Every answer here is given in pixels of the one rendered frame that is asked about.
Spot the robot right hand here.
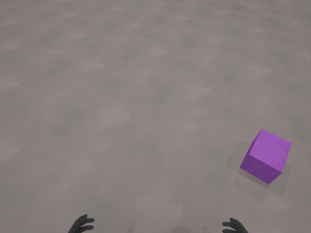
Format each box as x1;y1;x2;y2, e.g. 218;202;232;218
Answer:
222;217;248;233

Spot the robot left hand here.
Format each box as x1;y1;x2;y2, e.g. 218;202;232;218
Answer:
68;215;94;233

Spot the carton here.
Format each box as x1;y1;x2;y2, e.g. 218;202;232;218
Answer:
240;129;292;184

